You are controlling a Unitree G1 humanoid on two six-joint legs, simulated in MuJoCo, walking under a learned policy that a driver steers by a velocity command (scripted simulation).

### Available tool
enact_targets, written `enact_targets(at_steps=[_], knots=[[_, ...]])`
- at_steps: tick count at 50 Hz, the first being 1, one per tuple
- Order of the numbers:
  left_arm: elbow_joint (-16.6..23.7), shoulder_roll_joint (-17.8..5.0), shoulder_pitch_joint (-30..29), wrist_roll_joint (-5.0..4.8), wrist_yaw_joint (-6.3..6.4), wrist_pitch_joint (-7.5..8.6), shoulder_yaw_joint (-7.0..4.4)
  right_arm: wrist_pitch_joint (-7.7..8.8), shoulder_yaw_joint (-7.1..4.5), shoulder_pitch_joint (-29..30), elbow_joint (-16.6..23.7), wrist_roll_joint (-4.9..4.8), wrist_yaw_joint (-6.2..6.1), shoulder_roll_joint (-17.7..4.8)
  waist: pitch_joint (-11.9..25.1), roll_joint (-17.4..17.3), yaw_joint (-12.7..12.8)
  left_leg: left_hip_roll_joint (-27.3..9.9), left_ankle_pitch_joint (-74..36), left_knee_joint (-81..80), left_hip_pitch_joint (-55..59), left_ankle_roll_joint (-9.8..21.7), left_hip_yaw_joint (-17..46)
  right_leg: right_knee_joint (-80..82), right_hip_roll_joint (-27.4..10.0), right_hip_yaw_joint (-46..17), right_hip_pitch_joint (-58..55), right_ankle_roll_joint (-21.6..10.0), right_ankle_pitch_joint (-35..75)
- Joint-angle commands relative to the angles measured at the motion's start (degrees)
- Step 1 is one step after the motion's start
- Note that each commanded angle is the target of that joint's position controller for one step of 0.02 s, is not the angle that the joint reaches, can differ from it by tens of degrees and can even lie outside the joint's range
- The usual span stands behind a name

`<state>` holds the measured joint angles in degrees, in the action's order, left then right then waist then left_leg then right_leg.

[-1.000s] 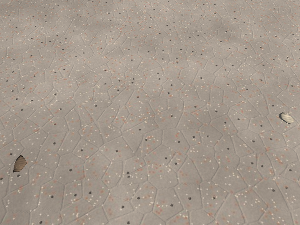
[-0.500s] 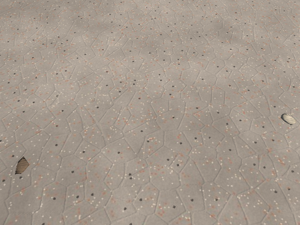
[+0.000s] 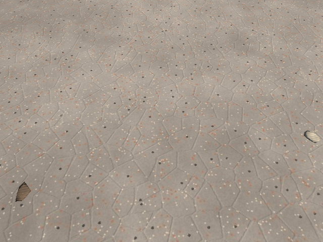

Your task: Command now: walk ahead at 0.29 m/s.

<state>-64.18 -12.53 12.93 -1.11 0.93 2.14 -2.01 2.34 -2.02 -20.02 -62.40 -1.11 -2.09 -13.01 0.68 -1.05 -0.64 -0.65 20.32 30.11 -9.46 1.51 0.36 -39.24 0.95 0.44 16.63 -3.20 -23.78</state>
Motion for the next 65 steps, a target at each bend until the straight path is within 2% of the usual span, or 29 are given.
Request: enact_targets(at_steps=[1,3,4,5,6,7,11,16,21,23,25,26,27,28,29,31,33,36,43,48,51,53,54,55,56,57,59,61,65], knots=[[3.4,-2.6,-2.2,-0.79,-0.88,2.64,-0.35,1.17,-1.97,2.3,3.5,-0.64,0.45,-9.9,-10.2,-8.0,2.4,-15.4,20.4,-18.8,-8.6,9.7,20.3,4.0,-1.8,1.5,3.2,-2.1,-1.4],[-0.5,-4.6,6.7,-0.53,-0.68,2.75,-1.55,1.12,-1.75,5.9,5.6,-0.89,0.79,-8.9,-8.1,-4.5,5.9,-7.8,9.6,-10.0,-16.1,5.6,10.1,13.4,-0.1,1.2,-13.6,-1.6,6.4],[-2.1,-8.1,14.4,-0.24,-0.47,2.83,-2.67,1.66,-0.97,7.6,6.8,-0.33,1.09,-6.1,-4.5,5.3,8.4,-2.4,0.6,7.0,-22.2,2.5,2.3,19.1,-8.3,-11.9,-22.1,-3.9,3.6],[-3.1,-15.2,21.9,-0.32,-1.05,3.10,-4.20,2.85,-0.33,7.1,9.1,-0.34,0.91,-3.1,-0.9,20.3,9.6,3.6,7.2,24.3,-33.4,0.0,-2.9,27.9,-20.4,-35.8,-29.6,-12.2,-2.3],[-2.4,-10.9,19.1,0.69,-1.34,4.07,-2.65,3.64,-0.89,8.5,9.6,-1.33,0.97,-5.5,-3.2,12.9,7.6,1.3,11.5,36.3,-38.9,0.8,3.0,28.9,-23.7,-41.8,-27.4,-14.5,-3.9],[-0.8,-7.6,15.0,0.69,-1.40,4.78,-1.68,4.26,-0.94,8.3,9.6,-2.09,1.59,-5.6,-6.1,8.1,5.4,-1.4,6.7,41.0,-42.5,2.3,5.1,28.2,-22.3,-36.0,-26.2,-12.9,-1.4],[1.4,-3.9,11.7,0.98,-1.71,4.03,0.19,4.62,-1.95,10.0,9.7,-0.48,2.86,-6.1,-5.9,5.4,2.8,-6.3,-7.4,33.4,-38.7,2.2,1.6,29.8,-14.4,-15.3,-21.5,-7.0,20.2],[2.8,-7.6,12.9,1.36,0.24,2.91,-0.05,3.59,-0.16,21.8,14.8,-0.12,3.46,-2.0,-8.4,4.9,4.4,-4.0,-17.6,13.1,-31.2,-1.1,-3.0,33.6,-11.2,-6.5,-12.1,-7.2,25.8],[2.1,-8.9,16.1,-0.02,0.49,2.95,-0.99,3.47,-0.15,27.4,18.0,-0.78,4.46,-4.4,-9.8,6.1,3.9,-2.2,-21.5,2.0,-25.7,1.3,-2.8,33.9,-14.3,-4.6,-16.5,-6.4,28.8],[2.6,-9.9,14.8,0.24,0.48,2.48,-1.54,3.73,-1.13,24.2,17.8,-0.65,4.75,-6.6,-6.3,6.9,0.9,-0.5,-19.2,0.8,-20.5,3.2,-3.2,28.1,-15.4,-3.4,-21.1,-5.0,43.5],[3.4,-10.1,13.1,0.98,0.44,1.39,-1.74,3.46,-3.39,10.4,14.0,-0.77,4.31,-10.3,3.1,8.1,-6.4,3.1,-16.7,1.8,-2.8,5.8,-5.4,11.2,-13.1,-0.6,-20.3,-2.8,60.8],[4.5,-9.1,12.6,1.55,0.30,1.21,-1.16,3.08,-4.47,0.4,11.5,-0.64,3.77,-12.8,9.5,6.2,-10.5,-2.6,-14.9,3.2,13.8,8.2,1.0,-3.8,-11.0,0.2,-9.3,-1.2,50.9],[5.4,-0.4,20.5,1.52,-0.62,2.27,1.11,2.85,-5.67,-6.4,9.8,0.81,3.67,-18.4,20.4,-9.7,-6.7,-18.9,-0.4,-2.4,35.3,18.3,30.2,-28.8,-0.1,0.7,12.7,2.5,17.8],[4.5,-1.8,18.7,0.31,-1.17,4.18,0.87,2.79,-4.22,-5.6,9.5,0.75,3.88,-14.1,22.6,-11.4,-7.1,-21.9,6.5,-14.5,34.4,19.1,46.2,-38.6,2.3,-8.1,19.6,1.6,-7.0],[7.1,-6.9,11.9,-1.48,-1.39,5.32,-0.58,3.25,-3.26,0.6,10.1,0.32,3.93,-11.2,11.1,-9.1,-5.6,-19.8,6.8,-15.7,25.2,15.4,38.0,-42.0,-1.3,-7.7,25.3,0.2,-4.4],[8.7,-7.9,5.8,-1.12,-0.41,5.56,-1.26,4.05,-1.97,10.2,11.9,1.02,4.37,-7.1,1.8,-0.7,-1.6,-15.7,-5.6,-18.4,5.8,12.4,22.0,-36.1,-7.1,-5.1,21.1,-0.6,5.5],[8.2,-5.6,8.6,-0.19,0.15,3.80,-1.56,4.51,-1.36,12.2,11.4,1.72,4.89,-5.0,0.4,-3.1,2.0,-12.0,-10.1,-21.2,-3.0,11.2,14.1,-30.9,-9.7,-5.4,14.0,-0.6,8.6],[9.7,-4.8,6.1,0.21,0.44,2.42,-1.82,4.69,-1.64,8.8,9.6,1.48,4.11,-6.8,-2.4,-2.8,2.7,-11.1,-13.1,-24.4,-6.4,12.6,9.6,-24.6,-10.6,-4.1,16.4,0.8,11.8],[15.2,-4.3,-10.6,0.61,-0.72,3.42,-1.51,3.84,-2.07,0.5,7.6,0.69,1.76,-9.5,-4.6,-1.3,-1.8,-9.3,-18.3,-25.2,-0.3,10.2,3.5,1.0,-7.9,-1.0,20.6,2.9,31.4],[18.4,-4.6,-18.2,-0.02,-2.43,3.94,-0.89,2.44,-2.49,-5.0,5.3,0.18,1.52,-10.0,-6.3,-1.2,-3.9,-12.9,-20.7,-21.2,10.4,9.8,3.7,8.7,-6.3,-0.9,22.7,1.7,27.6],[18.7,-7.1,-15.4,-0.18,-3.17,4.43,-1.65,1.46,-3.10,-3.9,5.4,0.16,1.30,-11.2,-3.8,-3.1,-0.9,-14.6,-33.4,-15.1,15.0,8.3,3.9,11.0,-4.1,0.4,16.7,-0.6,20.5],[14.2,-11.7,0.0,0.01,-2.76,4.55,-4.12,0.90,-2.54,-1.9,6.4,0.49,1.32,-10.0,5.9,-3.3,6.6,-10.0,-47.2,2.8,10.4,5.7,0.1,11.4,-1.6,2.3,-5.4,-3.8,20.9],[12.1,-16.5,11.0,0.77,-2.18,4.32,-5.35,1.06,-1.48,-2.9,8.0,1.67,1.29,-7.9,15.3,3.5,9.5,-6.1,-30.2,21.8,-2.5,3.5,-2.7,9.6,-13.4,-11.5,-23.9,-8.0,21.4],[10.6,-18.8,13.5,0.76,-2.63,4.00,-5.75,2.52,0.63,-10.1,7.8,1.14,2.16,0.1,22.2,19.0,5.0,4.7,10.2,39.8,-25.0,0.3,0.2,17.6,-24.6,-39.5,-41.5,-17.1,9.2],[11.3,-12.8,11.9,0.36,-2.63,4.07,-4.05,3.93,-0.84,-5.3,7.6,-0.46,2.30,-6.9,18.8,12.3,7.2,1.8,12.4,45.9,-31.6,1.5,7.3,21.4,-22.4,-40.4,-39.5,-14.5,4.0],[12.4,-10.4,6.6,0.35,-2.32,4.20,-3.32,4.86,-1.64,0.5,9.5,-1.69,2.43,-9.6,10.5,10.0,6.5,-1.1,7.1,46.1,-34.9,2.5,5.9,22.2,-20.7,-31.1,-31.9,-11.9,7.7],[13.9,-7.7,-0.7,1.21,-2.45,4.33,-2.41,4.82,-2.11,4.7,10.1,-0.53,1.72,-8.9,3.1,3.1,3.0,-5.9,-1.5,40.2,-30.2,2.0,3.8,25.6,-16.8,-19.8,-16.3,-10.2,19.5],[13.2,-6.2,-1.3,1.74,-2.72,4.53,-1.97,3.36,-2.15,2.3,9.7,-0.17,1.73,-6.4,2.0,4.8,0.2,-7.7,-4.2,36.5,-24.9,1.6,4.0,28.8,-14.6,-15.0,-10.1,-10.0,22.3],[11.5,-9.3,1.8,1.33,-1.69,4.64,-2.73,2.01,-2.19,7.3,11.8,0.63,1.45,-5.5,-1.6,3.5,0.1,-8.7,-10.9,26.7,-29.5,-0.7,2.8,32.4,-14.1,-9.6,-7.7,-11.0,27.0]])
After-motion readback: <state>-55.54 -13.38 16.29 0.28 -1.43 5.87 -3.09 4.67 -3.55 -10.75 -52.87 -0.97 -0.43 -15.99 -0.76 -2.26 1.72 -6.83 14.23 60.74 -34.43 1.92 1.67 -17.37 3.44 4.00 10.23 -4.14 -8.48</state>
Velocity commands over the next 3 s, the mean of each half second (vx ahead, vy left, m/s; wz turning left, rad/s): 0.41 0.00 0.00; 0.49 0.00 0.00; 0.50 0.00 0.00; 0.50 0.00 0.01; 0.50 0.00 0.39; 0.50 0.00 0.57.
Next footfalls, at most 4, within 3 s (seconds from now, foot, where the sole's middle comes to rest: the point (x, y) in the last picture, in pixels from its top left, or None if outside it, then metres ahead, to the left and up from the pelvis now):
0.52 left None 0.42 0.12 -0.77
1.06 right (194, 199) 0.74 -0.11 -0.77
1.60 left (142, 146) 1.05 0.13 -0.77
2.16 right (182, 103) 1.37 -0.09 -0.77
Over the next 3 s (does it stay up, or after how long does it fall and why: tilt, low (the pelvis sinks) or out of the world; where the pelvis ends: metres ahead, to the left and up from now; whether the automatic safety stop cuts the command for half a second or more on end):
stays up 1.60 0.17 0.01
